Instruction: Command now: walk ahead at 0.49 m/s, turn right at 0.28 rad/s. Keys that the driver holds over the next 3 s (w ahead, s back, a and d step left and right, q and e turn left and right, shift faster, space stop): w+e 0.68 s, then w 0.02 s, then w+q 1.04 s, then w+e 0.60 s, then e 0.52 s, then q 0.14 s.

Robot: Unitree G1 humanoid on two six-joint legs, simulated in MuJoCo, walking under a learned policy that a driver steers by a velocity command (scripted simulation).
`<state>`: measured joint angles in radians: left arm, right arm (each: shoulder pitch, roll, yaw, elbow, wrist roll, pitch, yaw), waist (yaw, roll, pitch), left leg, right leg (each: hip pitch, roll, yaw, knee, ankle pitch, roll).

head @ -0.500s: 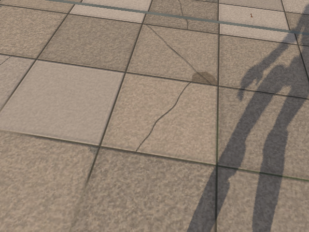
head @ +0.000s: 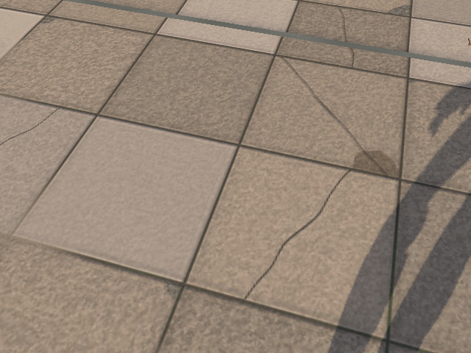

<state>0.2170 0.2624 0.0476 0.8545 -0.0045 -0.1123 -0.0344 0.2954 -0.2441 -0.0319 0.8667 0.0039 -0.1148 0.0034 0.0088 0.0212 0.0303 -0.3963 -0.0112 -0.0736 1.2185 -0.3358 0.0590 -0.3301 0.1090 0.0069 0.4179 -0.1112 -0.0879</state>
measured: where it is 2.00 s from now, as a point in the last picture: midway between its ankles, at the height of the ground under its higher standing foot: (302, 197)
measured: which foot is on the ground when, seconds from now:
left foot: up 0.00-0.32, down 0.34-0.86, up 0.88-1.00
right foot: down 0.00-0.34, up 0.36-0.84, down 0.86-1.00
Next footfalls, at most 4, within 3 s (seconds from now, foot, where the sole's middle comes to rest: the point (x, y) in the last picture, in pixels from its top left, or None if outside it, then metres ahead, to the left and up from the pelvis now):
0.34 left None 0.36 0.12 -0.77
0.86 right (333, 333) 0.53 -0.23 -0.77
1.42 left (274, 226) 0.88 -0.09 -0.77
1.90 right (325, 163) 1.16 -0.29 -0.77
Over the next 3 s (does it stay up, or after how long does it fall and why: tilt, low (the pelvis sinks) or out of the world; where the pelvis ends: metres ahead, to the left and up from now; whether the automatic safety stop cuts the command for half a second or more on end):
stays up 1.37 -0.24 0.00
